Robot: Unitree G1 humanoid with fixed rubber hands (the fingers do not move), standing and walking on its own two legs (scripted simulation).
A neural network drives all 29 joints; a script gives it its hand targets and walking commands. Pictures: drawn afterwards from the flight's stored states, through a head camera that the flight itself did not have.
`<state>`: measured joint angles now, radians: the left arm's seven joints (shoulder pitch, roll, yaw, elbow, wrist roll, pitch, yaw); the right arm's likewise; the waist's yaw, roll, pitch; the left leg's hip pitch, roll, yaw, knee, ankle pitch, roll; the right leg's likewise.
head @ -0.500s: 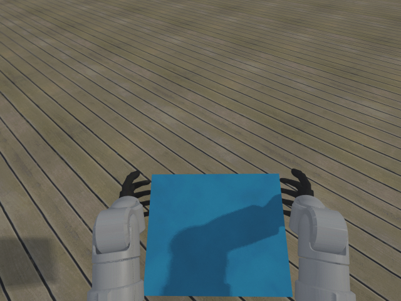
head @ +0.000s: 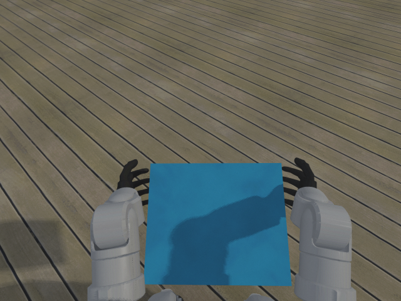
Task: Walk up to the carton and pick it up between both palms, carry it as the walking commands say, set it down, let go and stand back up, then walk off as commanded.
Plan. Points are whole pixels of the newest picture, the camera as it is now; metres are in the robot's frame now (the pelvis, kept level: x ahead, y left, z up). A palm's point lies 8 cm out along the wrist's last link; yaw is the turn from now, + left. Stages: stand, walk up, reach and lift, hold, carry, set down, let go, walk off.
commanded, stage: carry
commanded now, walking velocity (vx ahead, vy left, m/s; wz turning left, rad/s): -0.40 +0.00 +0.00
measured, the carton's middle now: (214, 219) +0.29 +0.00 -0.03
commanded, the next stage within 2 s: none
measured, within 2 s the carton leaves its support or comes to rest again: neither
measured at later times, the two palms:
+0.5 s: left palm (103, 280) +0.14 +0.17 +0.08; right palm (330, 280) +0.14 -0.16 +0.09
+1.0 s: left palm out of the picture -0.08 +0.12 +0.10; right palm out of the picture -0.09 -0.20 +0.08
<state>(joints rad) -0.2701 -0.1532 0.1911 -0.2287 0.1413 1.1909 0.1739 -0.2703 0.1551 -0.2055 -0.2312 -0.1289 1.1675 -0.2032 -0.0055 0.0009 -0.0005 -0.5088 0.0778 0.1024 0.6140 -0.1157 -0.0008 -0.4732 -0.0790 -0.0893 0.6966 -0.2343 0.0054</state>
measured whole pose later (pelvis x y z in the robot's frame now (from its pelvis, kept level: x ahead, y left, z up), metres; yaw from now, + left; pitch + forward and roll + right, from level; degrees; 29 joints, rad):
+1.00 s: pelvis -0.36 -0.03 +0.02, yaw +0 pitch +2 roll +2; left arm -0.22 -0.14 0.16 -0.24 0.13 1.17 0.16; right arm -0.22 0.14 -0.18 -0.26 -0.12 1.17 -0.21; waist -0.03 0.02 -0.01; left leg -0.65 -0.03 0.01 1.20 -0.42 -0.03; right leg -0.34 -0.04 -0.03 0.53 -0.23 -0.02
